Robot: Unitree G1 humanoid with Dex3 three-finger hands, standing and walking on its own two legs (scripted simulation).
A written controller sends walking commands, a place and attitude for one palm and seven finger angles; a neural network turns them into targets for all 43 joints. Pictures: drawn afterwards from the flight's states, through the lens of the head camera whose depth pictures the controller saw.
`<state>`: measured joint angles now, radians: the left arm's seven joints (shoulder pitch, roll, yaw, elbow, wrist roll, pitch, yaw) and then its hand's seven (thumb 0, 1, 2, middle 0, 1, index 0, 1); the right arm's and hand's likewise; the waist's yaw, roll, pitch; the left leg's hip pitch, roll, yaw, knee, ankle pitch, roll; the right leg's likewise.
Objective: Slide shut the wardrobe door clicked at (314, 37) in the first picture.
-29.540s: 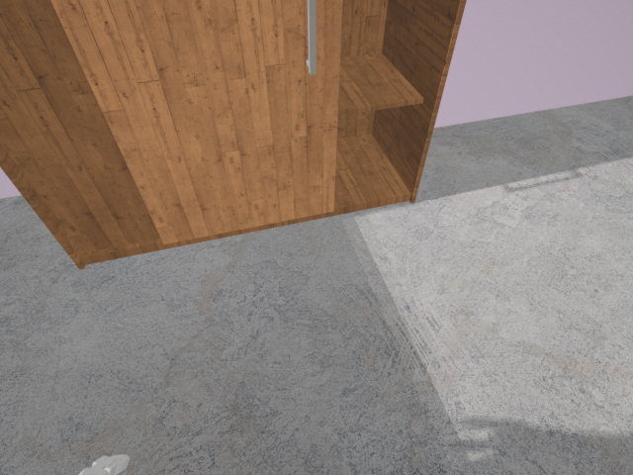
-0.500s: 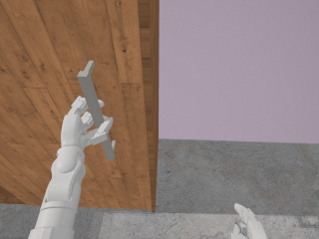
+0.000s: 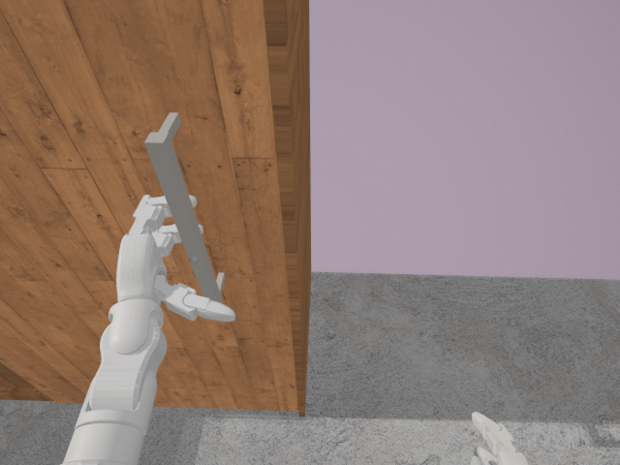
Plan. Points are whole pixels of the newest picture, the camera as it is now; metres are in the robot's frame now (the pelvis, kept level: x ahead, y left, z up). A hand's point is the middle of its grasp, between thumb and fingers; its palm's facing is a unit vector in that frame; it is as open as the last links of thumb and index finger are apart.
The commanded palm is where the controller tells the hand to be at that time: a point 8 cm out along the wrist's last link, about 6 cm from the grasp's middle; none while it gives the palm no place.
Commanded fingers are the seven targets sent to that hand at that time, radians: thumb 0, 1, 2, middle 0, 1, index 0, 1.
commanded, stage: slip the hand off the handle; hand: left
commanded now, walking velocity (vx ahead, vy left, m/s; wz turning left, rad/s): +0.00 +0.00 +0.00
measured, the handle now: (197, 229) +0.38 +0.19 +0.11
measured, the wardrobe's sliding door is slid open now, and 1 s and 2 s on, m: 0.00 0.00 0.00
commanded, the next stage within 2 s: draw the hand back to the body in 1.30 s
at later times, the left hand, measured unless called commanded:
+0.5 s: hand (140, 264) +0.32 +0.24 +0.11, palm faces +0.27 -0.96 -0.11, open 14.7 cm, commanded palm +0.29 +0.29 +0.11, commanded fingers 0.00 -0.55 0.20 -0.25 -1.15 -0.25 -1.15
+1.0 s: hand (116, 304) +0.26 +0.25 +0.11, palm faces +0.28 -0.95 -0.12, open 14.7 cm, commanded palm +0.22 +0.29 +0.11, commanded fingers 0.00 -0.55 0.20 -0.25 -1.15 -0.25 -1.15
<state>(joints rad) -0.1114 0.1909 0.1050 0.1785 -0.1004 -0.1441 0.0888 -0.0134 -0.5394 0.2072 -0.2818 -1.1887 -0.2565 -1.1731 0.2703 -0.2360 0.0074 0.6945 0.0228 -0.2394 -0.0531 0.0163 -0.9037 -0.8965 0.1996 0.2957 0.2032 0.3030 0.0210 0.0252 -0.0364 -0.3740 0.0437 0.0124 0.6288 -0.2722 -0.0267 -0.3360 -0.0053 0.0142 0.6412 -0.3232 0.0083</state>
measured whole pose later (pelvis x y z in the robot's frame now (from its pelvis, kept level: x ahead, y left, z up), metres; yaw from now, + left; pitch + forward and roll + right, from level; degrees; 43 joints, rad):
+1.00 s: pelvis +0.01 +0.00 -0.01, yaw +1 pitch +2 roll -1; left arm 0.17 0.27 0.29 0.03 -0.21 -0.18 -0.10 -0.02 -0.55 0.20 -0.26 -1.15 -0.26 -1.15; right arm 0.25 -0.23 0.02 0.67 0.03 -0.23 -0.08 0.02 -0.90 -0.90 0.20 0.30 0.20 0.30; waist 0.04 0.04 -0.07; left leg -0.41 0.04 -0.01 0.70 -0.33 -0.02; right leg -0.35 -0.01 0.00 0.68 -0.37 0.01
